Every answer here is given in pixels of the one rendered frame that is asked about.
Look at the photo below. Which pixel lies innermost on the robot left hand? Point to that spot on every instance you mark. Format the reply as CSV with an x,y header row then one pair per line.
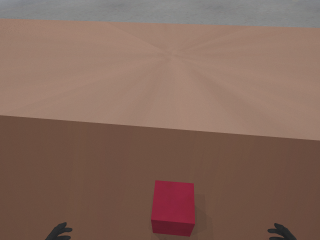
x,y
61,228

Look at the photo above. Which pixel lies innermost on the carton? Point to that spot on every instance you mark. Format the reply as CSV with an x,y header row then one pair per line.
x,y
173,208

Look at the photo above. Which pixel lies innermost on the robot right hand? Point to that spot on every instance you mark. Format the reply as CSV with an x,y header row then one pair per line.
x,y
281,230

